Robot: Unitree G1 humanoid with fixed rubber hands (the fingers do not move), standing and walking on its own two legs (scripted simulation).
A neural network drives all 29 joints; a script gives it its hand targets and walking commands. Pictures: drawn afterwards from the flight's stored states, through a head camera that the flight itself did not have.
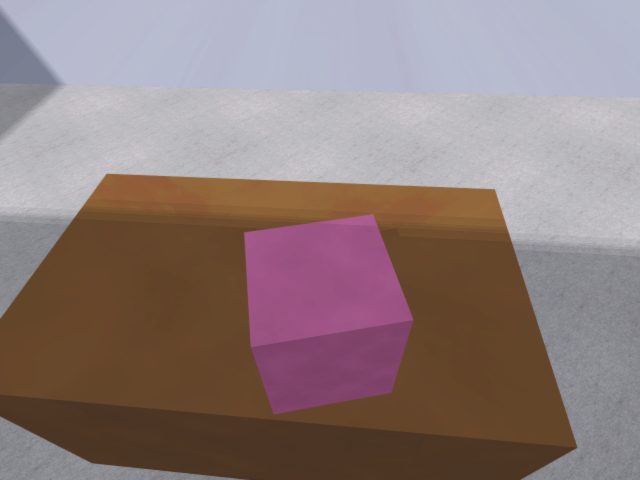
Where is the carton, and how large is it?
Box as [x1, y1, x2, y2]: [244, 214, 412, 413]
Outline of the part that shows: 372,214 244,232 251,349 273,413 381,394 391,391 411,326 412,317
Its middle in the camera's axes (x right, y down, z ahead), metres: +0.01 +0.12 +0.65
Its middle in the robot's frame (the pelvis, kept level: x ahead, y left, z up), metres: +0.39 +0.02 -0.09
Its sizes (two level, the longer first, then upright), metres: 0.210 0.200 0.250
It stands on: a pedestal, 0.57 m high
